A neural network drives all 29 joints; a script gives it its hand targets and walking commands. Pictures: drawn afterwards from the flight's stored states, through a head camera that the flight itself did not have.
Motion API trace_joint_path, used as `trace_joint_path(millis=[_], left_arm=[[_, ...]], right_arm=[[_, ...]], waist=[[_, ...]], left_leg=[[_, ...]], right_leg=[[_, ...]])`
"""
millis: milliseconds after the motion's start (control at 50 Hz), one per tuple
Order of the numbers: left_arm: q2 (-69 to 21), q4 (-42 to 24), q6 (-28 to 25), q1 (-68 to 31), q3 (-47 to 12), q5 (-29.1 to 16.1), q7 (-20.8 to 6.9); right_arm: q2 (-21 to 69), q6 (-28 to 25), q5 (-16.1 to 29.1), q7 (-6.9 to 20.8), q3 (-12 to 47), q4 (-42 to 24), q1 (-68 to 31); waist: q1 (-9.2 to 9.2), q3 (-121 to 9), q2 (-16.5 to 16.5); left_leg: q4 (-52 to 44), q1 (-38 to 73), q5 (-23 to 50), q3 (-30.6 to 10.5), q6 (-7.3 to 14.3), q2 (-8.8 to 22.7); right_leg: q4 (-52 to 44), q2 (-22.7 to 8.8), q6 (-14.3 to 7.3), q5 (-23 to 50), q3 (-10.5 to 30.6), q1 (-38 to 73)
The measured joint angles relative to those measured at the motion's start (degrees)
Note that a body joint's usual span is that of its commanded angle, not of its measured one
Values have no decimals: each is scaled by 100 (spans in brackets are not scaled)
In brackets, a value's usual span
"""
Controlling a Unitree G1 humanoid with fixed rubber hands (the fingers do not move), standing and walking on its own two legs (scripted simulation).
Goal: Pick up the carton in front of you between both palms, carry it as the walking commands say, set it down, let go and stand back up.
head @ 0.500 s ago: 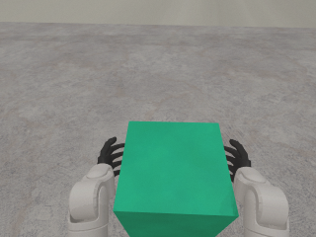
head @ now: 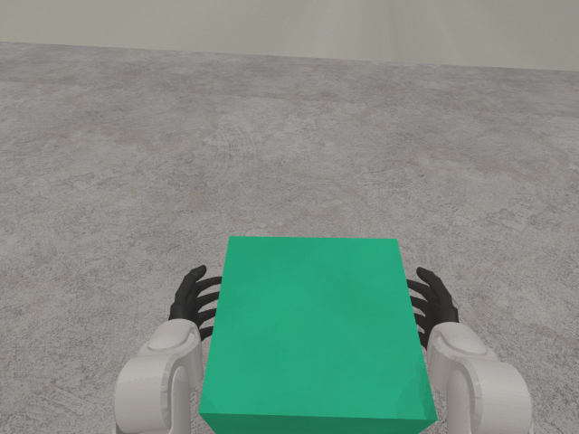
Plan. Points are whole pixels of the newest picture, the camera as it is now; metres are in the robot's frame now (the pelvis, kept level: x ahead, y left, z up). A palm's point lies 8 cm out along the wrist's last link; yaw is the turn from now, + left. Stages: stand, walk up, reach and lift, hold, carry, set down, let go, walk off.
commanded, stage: carry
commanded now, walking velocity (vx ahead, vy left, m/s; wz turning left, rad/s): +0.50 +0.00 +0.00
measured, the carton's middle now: (309, 354) +0.25 +0.00 +0.03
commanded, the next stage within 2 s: none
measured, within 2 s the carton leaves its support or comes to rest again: neither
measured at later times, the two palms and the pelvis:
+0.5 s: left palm (242, 171) +0.56 +0.13 +0.10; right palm (401, 176) +0.57 -0.17 +0.10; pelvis +0.32 -0.03 +0.00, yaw +1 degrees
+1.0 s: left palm (245, 118) +0.75 +0.14 +0.12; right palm (380, 119) +0.75 -0.16 +0.12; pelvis +0.50 -0.01 +0.02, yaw +0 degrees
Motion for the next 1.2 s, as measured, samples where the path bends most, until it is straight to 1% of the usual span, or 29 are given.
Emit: trace_joint_path(millis=[40,60,80,100,160,220,280,340,380,420,460,480,500,520,540,560,580,620,660,700,720,780,800,820,860,920,1020,1200], left_arm=[[-1,101,73,-104,85,9,13],[-1,131,89,-126,85,17,15],[-2,152,92,-135,64,24,15],[-2,167,82,-135,36,28,15],[-6,164,6,-95,-59,41,7],[-9,57,-45,-10,-124,57,2],[-10,-122,-32,44,-134,59,2],[-11,-237,20,78,-108,53,3],[-10,-265,70,88,-81,42,4],[-8,-254,114,65,-55,22,5],[-7,-181,138,-10,-47,3,4],[-9,-29,91,-61,-76,10,4],[-8,139,58,-142,-93,21,5],[-8,274,34,-207,-92,22,5],[-11,355,8,-232,-83,16,4],[-13,384,-25,-221,-71,6,1],[-14,381,-69,-184,-58,-6,-3],[-14,321,-181,-96,-32,-34,-16],[-13,228,-290,-27,-14,-46,-40],[-14,144,-374,28,-20,-51,-63],[-15,98,-394,54,-31,-53,-69],[-16,-69,-370,123,-88,-45,-74],[-14,-100,-340,125,-97,-40,-75],[-12,-92,-285,111,-82,-37,-75],[-10,-78,-133,77,-65,2,-71],[-5,46,47,-36,-41,70,-61],[-6,282,156,-214,10,106,-45],[-8,307,20,-182,-1,84,-47]], right_arm=[[0,29,8,-5,-24,198,-148],[3,36,13,-6,-43,224,-156],[5,32,21,-7,-63,217,-131],[5,20,28,-7,-80,191,-90],[4,-38,54,-7,-117,75,33],[5,-69,87,-7,-116,-48,110],[4,-50,106,-8,-81,-176,111],[2,15,98,-8,-39,-231,78],[1,76,79,-8,-13,-234,54],[1,134,48,-7,1,-236,30],[-1,174,18,-6,-23,-239,10],[-7,186,16,-5,-95,-172,-33],[-7,200,15,-5,-174,-87,-85],[-5,203,6,-5,-224,-14,-120],[-4,194,-5,-4,-242,32,-132],[-4,173,-16,-3,-232,55,-128],[-4,137,-27,-3,-204,63,-111],[-2,47,-48,-2,-131,42,-81],[0,-57,-64,0,-62,-13,-49],[2,-134,-75,2,-17,-96,-2],[2,-152,-75,3,-3,-145,26],[4,-115,-60,3,13,-331,97],[5,-89,-58,2,14,-368,112],[6,-76,-62,2,27,-341,127],[3,6,-48,2,17,-251,93],[-1,121,-17,3,-54,-46,-31],[1,178,-7,6,-151,207,-175],[1,58,-18,16,-139,198,-127]], waist=[[-59,121,38],[-76,173,71],[-91,210,94],[-107,233,112],[-157,227,185],[-177,144,234],[-150,63,237],[-89,-5,225],[-56,-28,232],[-36,-3,264],[-16,61,291],[25,102,430],[65,182,509],[86,281,522],[92,380,519],[91,466,510],[92,531,504],[104,616,493],[107,642,486],[107,618,484],[102,592,484],[59,460,539],[47,383,550],[36,301,452],[32,132,268],[21,-61,166],[14,-130,161],[3,-35,232]], left_leg=[[23,173,-337,34,82,18],[-134,326,-370,41,52,20],[-330,497,-362,44,19,9],[-541,675,-354,43,10,-8],[-1114,1196,-356,-4,-11,-42],[-1569,1701,-436,-61,-73,-71],[-1884,2196,-603,-107,-167,-98],[-2040,2683,-885,-137,-300,-100],[-2061,3002,-1136,-156,-416,-82],[-1886,3260,-1486,-191,-547,-24],[-1187,3304,-2024,-200,-684,111],[-465,3060,-2134,-228,-702,302],[523,2638,-2156,-429,-697,361],[1508,2156,-2269,-669,-681,288],[2274,1709,-2337,-830,-633,187],[2722,1337,-2318,-898,-570,113],[2814,1056,-2237,-907,-517,87],[2272,720,-2048,-876,-469,83],[1421,563,-1937,-852,-485,89],[675,501,-1649,-798,-512,107],[354,511,-1404,-746,-525,123],[-637,795,-256,-549,-563,221],[-741,910,-119,-504,-502,265],[-657,972,-250,-463,-439,235],[-505,1079,-578,-392,-385,165],[-413,1172,-822,-331,-368,129],[-282,1207,-1064,-270,-373,107],[-142,1174,-1219,-248,-364,108]], right_leg=[[2002,171,-111,158,409,-1019],[2636,241,-189,290,476,-1481],[2947,263,-251,469,475,-1875],[3004,253,-291,658,445,-2206],[2426,166,-308,1101,325,-2910],[1450,59,-219,1528,242,-3298],[517,-11,-150,2004,168,-3466],[-143,-6,-162,2384,42,-3466],[-454,38,-207,2528,-76,-3369],[-730,122,-261,2628,-221,-3161],[-1090,250,-298,2850,-407,-2770],[-882,328,-437,2683,-493,-2769],[-681,359,-574,2425,-540,-2779],[-622,350,-670,2231,-554,-2737],[-687,334,-719,2131,-562,-2642],[-841,316,-623,2191,-557,-2514],[-1017,319,-599,2209,-556,-2371],[-1355,343,-633,2203,-542,-2100],[-1592,365,-637,2188,-524,-1877],[-1670,382,-606,2102,-503,-1708],[-1647,389,-581,2023,-493,-1635],[-1348,452,-481,1632,-486,-1436],[-1181,473,-445,1459,-482,-1393],[-1050,421,-410,1298,-452,-1350],[-967,324,-327,1227,-386,-1238],[-910,271,-256,942,-324,-1142],[-824,218,-163,785,-252,-1118],[-761,193,-109,698,-200,-1139]])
